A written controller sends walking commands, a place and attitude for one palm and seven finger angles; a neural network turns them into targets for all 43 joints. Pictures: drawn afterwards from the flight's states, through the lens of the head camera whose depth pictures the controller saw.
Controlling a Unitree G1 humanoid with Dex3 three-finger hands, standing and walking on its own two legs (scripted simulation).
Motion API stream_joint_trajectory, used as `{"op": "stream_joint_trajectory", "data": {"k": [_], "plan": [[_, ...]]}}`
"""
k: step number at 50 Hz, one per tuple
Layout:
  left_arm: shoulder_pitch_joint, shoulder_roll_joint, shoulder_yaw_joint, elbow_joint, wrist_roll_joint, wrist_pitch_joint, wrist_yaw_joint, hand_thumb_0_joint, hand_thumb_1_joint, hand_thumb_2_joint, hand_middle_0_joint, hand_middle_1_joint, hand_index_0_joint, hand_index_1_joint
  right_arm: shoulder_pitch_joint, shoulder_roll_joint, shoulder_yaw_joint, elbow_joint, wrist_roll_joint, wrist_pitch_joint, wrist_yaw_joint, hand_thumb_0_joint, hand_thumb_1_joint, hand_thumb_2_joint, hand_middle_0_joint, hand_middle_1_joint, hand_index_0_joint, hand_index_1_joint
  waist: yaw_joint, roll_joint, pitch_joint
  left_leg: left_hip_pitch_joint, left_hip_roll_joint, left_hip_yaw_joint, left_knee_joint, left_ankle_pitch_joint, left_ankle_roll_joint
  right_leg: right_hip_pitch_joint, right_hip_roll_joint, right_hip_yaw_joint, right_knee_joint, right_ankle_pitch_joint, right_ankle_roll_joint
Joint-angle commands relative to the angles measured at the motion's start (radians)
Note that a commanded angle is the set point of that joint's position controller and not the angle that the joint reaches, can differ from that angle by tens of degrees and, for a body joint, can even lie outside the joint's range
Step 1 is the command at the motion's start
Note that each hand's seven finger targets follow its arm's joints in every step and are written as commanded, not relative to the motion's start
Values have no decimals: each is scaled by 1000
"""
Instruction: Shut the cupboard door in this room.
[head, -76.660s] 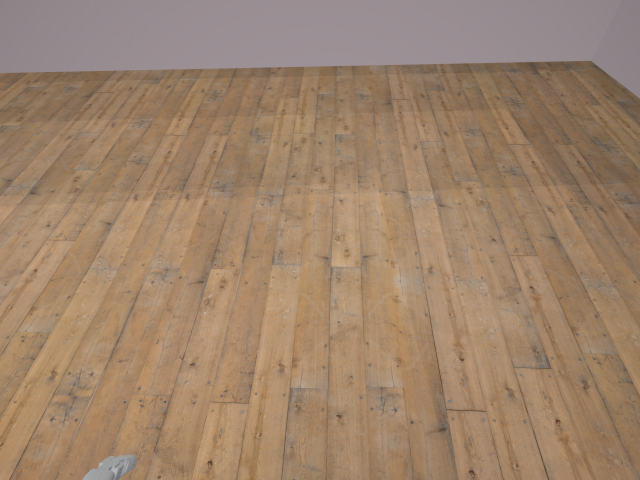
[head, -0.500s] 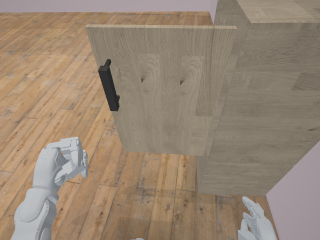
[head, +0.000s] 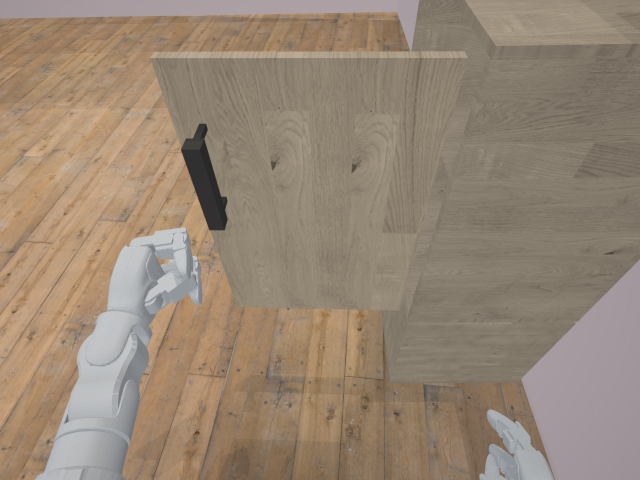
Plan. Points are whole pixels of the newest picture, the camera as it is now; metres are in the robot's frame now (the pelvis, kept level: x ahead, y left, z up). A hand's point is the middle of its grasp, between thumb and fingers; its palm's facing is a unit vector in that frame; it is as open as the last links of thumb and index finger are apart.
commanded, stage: bring the fist close to the handle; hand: left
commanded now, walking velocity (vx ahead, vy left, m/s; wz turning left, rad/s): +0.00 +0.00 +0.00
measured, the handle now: (210, 178) +0.51 +0.19 +0.09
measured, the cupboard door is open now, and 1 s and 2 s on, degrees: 88 88 75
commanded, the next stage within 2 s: push the door shut along its arc in 0.70 s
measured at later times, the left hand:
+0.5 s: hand (226, 229) +0.42 +0.15 +0.09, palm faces +0.00 -1.00 -0.01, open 3.1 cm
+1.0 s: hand (236, 220) +0.43 +0.14 +0.09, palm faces -0.05 -1.00 -0.03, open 3.1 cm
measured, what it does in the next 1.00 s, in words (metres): stands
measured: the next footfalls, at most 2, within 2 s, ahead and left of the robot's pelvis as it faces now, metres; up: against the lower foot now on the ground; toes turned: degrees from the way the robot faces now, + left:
none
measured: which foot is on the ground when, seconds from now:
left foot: down 0.00-1.00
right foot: down 0.00-1.00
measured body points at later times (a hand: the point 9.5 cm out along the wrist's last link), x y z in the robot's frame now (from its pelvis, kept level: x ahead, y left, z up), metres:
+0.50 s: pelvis +0.00 +0.01 +0.00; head +0.04 +0.00 +0.45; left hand +0.41 +0.20 +0.09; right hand +0.07 -0.25 -0.12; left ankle +0.04 +0.10 -0.71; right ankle -0.03 -0.10 -0.71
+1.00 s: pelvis -0.01 +0.00 -0.01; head +0.04 +0.00 +0.44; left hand +0.42 +0.19 +0.10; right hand +0.09 -0.26 -0.12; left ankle +0.04 +0.10 -0.71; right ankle -0.03 -0.10 -0.71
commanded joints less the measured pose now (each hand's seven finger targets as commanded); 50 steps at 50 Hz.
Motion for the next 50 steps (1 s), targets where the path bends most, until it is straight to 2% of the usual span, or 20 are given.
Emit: {"op": "stream_joint_trajectory", "data": {"k": [1,2,6,7,10,14,17,19,24,27,28,30,32,34,37,40,42,45,48,50], "plan": [[-407,144,52,-150,-9,-46,22,0,900,900,-1300,-1500,-1300,-1500,-40,-131,-53,-133,3,-32,-12,0,-900,-900,200,300,200,300,-26,-74,-218,248,19,-41,-86,200,6,-50,-9,5,-125,315,23],[-428,179,77,-137,0,-56,38,0,900,900,-1300,-1500,-1300,-1500,-35,-135,-52,-125,0,-24,-13,0,-900,-900,200,300,200,300,-25,-84,-221,247,23,-42,-85,199,7,-48,-8,6,-125,304,23],[-581,164,65,-83,28,-100,83,0,900,900,-1300,-1500,-1300,-1500,-30,-122,-48,-111,-6,-8,-5,0,-900,-900,200,300,200,300,-30,-16,-255,270,23,-44,-85,196,0,-71,-5,6,-107,276,14],[-582,214,104,-52,40,-107,94,0,900,900,-1300,-1500,-1300,-1500,-18,-130,-52,-102,-11,-1,-4,0,-900,-900,200,300,200,300,-26,-28,-274,266,25,-43,-77,203,2,-61,-4,10,-105,279,15],[-629,146,37,26,57,-112,96,0,900,900,-1300,-1500,-1300,-1500,-4,-121,-53,-98,-10,15,6,0,-900,-900,200,300,200,300,-37,34,-289,287,27,-44,-75,223,-7,-81,-1,4,-95,288,8],[-721,132,28,171,59,-89,93,0,900,900,-1300,-1500,-1300,-1500,30,-135,-59,-83,-6,40,13,0,-900,-900,200,300,200,300,-61,-27,-267,253,28,-51,-73,198,-4,-111,3,0,-106,273,11],[-706,164,76,259,58,-88,98,0,900,900,-1300,-1500,-1300,-1500,51,-144,-66,-84,-10,56,16,0,-900,-900,200,300,200,300,-43,-81,-264,228,26,-50,-78,184,-1,-94,8,0,-114,261,10],[-720,156,75,242,57,-102,99,0,900,900,-1300,-1500,-1300,-1500,57,-141,-66,-99,-10,64,21,0,-900,-900,200,300,200,300,-38,-70,-303,233,23,-39,-73,227,-1,-71,6,3,-102,314,10],[-703,222,135,143,73,-177,117,0,900,900,-1300,-1500,-1300,-1500,74,-135,-74,-112,-21,78,34,0,-900,-900,200,300,200,300,-13,-3,-386,282,26,-31,-56,313,-2,-38,12,11,-75,382,6],[-671,242,140,143,77,-193,110,0,900,900,-1300,-1500,-1300,-1500,81,-141,-79,-106,-20,90,32,0,-900,-900,200,300,200,300,-25,-36,-344,253,28,-22,-52,301,4,-35,17,14,-81,389,10],[-672,198,105,150,71,-187,104,0,900,900,-1300,-1500,-1300,-1500,74,-133,-76,-110,-17,92,33,0,-900,-900,200,300,200,300,-32,-23,-315,240,25,-19,-58,280,5,-42,17,13,-87,379,11],[-683,196,99,160,65,-178,93,0,900,900,-1300,-1500,-1300,-1500,70,-134,-78,-107,-11,94,30,0,-900,-900,200,300,200,300,-40,-15,-288,227,23,-14,-62,230,6,-55,18,19,-101,349,13],[-678,220,120,175,59,-166,83,0,900,900,-1300,-1500,-1300,-1500,78,-143,-81,-102,-9,100,24,0,-900,-900,200,300,200,300,-42,-47,-280,221,22,-17,-65,211,11,-52,18,21,-115,332,16],[-724,169,69,156,50,-158,70,0,900,900,-1300,-1500,-1300,-1500,65,-136,-77,-108,-3,97,21,0,-900,-900,200,300,200,300,-56,-17,-281,235,20,-18,-70,195,10,-73,17,20,-118,319,15],[-773,180,68,179,48,-158,67,0,900,900,-1300,-1500,-1300,-1500,69,-139,-75,-93,-3,99,13,0,-900,-900,200,300,200,300,-66,-15,-261,236,22,-27,-68,160,11,-95,17,21,-127,271,14],[-826,142,36,207,49,-162,75,0,900,900,-1300,-1500,-1300,-1500,64,-134,-73,-88,-2,92,12,0,-900,-900,200,300,200,300,-75,-14,-257,251,23,-40,-69,133,8,-133,20,13,-124,233,11],[-864,193,63,243,59,-169,76,0,900,900,-1300,-1500,-1300,-1500,76,-144,-72,-79,-4,93,9,0,-900,-900,200,300,200,300,-81,-43,-262,238,24,-45,-64,117,10,-137,18,17,-123,216,13],[-981,187,36,310,78,-180,71,0,900,900,-1300,-1500,-1300,-1500,80,-141,-67,-67,-5,93,8,0,-900,-900,200,300,200,300,-100,-20,-265,238,21,-51,-56,111,8,-166,16,19,-108,211,11],[-1002,264,104,388,83,-183,66,0,900,900,-1300,-1500,-1300,-1500,96,-148,-64,-62,-10,99,9,0,-900,-900,200,300,200,300,-87,-10,-307,227,17,-51,-42,122,8,-151,14,25,-96,224,9],[-1020,268,108,419,84,-190,50,0,900,900,-1300,-1500,-1300,-1500,101,-147,-62,-67,-12,100,12,0,-900,-900,200,300,200,300,-81,-1,-343,223,15,-47,-38,148,5,-131,12,26,-83,256,8]]}}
